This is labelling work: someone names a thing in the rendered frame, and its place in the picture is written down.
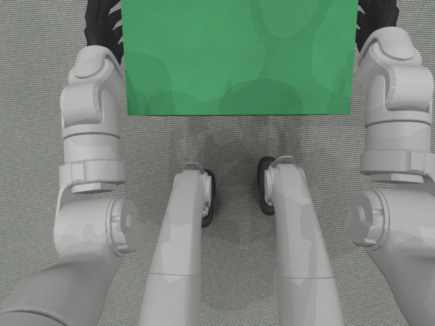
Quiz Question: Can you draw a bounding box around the robot left shin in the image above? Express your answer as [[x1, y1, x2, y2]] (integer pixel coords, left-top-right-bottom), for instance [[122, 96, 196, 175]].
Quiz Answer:
[[173, 162, 209, 216]]

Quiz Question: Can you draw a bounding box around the left robot forearm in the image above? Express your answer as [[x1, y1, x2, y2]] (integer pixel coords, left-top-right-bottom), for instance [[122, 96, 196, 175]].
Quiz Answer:
[[54, 46, 127, 252]]

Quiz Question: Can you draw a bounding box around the robot left hand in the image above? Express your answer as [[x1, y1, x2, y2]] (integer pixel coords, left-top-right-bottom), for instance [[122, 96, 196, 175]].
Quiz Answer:
[[84, 0, 124, 65]]

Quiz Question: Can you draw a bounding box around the robot right hand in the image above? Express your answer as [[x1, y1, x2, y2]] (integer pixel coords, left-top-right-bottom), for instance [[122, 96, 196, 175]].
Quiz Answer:
[[355, 0, 400, 53]]

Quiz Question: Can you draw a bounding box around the right robot upper arm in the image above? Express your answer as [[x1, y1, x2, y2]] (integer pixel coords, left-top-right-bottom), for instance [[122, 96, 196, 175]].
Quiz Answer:
[[345, 186, 435, 326]]

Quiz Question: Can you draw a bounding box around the robot left foot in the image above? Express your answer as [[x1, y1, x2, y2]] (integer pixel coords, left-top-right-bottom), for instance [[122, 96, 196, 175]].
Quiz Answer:
[[201, 169, 215, 228]]

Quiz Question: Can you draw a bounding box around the left robot upper arm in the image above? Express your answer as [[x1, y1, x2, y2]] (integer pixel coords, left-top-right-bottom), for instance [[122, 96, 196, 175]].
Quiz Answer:
[[0, 195, 142, 326]]

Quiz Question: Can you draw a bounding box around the right robot forearm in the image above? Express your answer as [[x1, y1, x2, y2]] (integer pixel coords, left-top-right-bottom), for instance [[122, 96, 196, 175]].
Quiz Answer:
[[356, 26, 435, 197]]

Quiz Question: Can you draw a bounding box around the carton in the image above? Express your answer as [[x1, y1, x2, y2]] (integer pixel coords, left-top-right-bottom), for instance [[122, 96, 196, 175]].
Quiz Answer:
[[120, 0, 358, 116]]

